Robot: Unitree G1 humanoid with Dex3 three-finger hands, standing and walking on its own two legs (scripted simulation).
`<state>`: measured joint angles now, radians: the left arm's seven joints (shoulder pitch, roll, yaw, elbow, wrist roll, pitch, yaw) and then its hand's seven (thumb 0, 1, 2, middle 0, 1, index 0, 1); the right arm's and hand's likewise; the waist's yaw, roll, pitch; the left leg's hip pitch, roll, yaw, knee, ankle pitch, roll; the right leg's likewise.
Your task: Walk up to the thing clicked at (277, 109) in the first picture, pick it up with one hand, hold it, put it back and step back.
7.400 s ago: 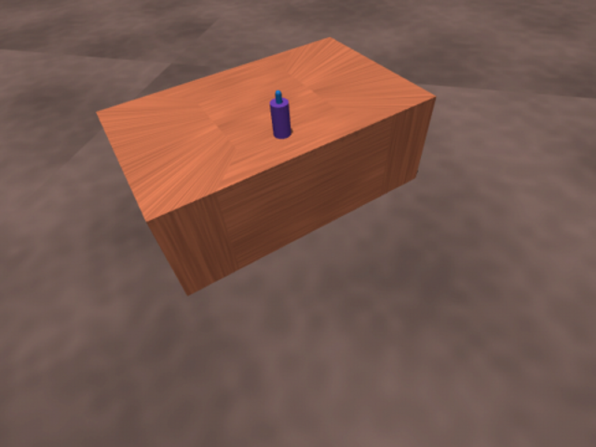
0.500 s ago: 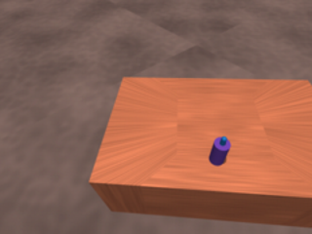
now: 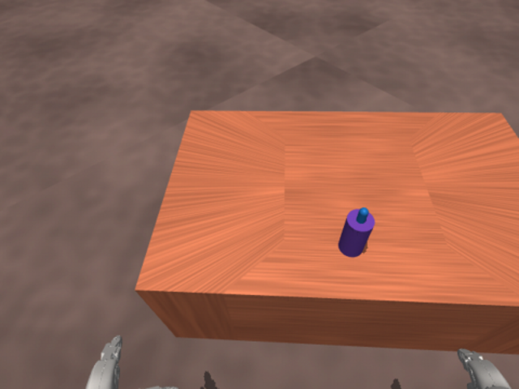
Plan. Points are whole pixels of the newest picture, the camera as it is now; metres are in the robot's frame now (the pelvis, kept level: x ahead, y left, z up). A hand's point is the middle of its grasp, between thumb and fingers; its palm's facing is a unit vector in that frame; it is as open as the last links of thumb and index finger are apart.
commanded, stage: go down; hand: right
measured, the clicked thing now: (357, 229) +0.52 -0.20 -0.22
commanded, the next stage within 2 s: none
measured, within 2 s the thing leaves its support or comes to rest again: neither
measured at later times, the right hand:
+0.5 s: hand (450, 378) +0.17 -0.26 -0.12, palm faces +0.03 +0.95 -0.32, open 17.7 cm
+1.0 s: hand (461, 374) +0.17 -0.27 -0.10, palm faces +0.08 +0.94 -0.32, open 17.6 cm
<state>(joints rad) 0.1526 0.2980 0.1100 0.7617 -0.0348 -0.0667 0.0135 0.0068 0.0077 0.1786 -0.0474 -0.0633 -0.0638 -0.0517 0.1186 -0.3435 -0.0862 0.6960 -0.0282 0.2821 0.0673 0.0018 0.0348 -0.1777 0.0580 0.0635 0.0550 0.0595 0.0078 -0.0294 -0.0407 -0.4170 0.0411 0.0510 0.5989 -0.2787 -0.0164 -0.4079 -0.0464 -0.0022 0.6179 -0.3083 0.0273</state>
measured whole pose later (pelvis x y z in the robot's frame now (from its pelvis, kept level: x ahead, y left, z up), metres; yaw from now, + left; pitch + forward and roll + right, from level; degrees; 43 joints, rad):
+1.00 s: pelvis +0.01 +0.00 -0.03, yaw -1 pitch +10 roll +1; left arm 0.38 0.26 0.06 0.33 -0.03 -0.10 0.12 -0.01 -0.51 0.04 -0.06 -0.06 -0.07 -0.05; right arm 0.33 -0.39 -0.19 0.18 0.01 0.46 0.12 -0.01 0.57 -0.03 0.04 0.06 0.05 0.06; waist 0.01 -0.02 -0.13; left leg -0.61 0.05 0.07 0.88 -0.44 -0.02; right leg -0.62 -0.04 0.03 0.92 -0.47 0.03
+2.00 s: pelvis -0.01 -0.01 -0.03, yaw +1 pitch +14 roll +3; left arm 0.28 0.28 -0.02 0.45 0.00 -0.19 0.10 -0.01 -0.51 0.05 -0.05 -0.06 -0.07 -0.05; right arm -0.60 -0.82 -0.56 1.17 0.10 -0.14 0.50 -0.01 0.51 -0.02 0.07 0.04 0.06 0.04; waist 0.12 0.03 -0.09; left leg -0.71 0.02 0.05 0.82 -0.35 -0.03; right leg -0.73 -0.07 0.02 0.90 -0.42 0.02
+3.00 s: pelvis -0.02 -0.02 -0.07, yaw +1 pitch +22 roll +4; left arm 0.28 0.28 -0.05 0.25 0.03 -0.20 0.04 -0.01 -0.53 0.05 -0.05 -0.04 -0.05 -0.04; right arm -0.76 -0.89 -0.64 1.34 0.18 -0.38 0.58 -0.01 0.57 -0.03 0.06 0.05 0.06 0.04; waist 0.20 0.04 -0.11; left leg -1.01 0.02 0.07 1.03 -0.41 -0.03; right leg -1.05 -0.07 0.05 1.14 -0.49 0.01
